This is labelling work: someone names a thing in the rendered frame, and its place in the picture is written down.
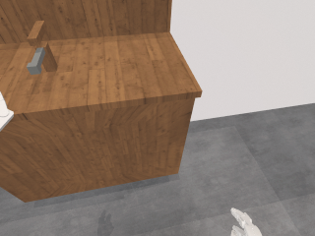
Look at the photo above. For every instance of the counter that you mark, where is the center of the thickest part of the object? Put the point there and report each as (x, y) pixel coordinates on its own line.
(112, 104)

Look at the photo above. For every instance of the robot left hand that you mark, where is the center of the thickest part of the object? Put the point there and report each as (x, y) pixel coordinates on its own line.
(5, 114)

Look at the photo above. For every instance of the robot right hand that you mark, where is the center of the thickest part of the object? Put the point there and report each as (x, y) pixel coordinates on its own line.
(245, 222)

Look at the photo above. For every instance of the tap lever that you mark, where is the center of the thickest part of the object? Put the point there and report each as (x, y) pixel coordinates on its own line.
(34, 66)

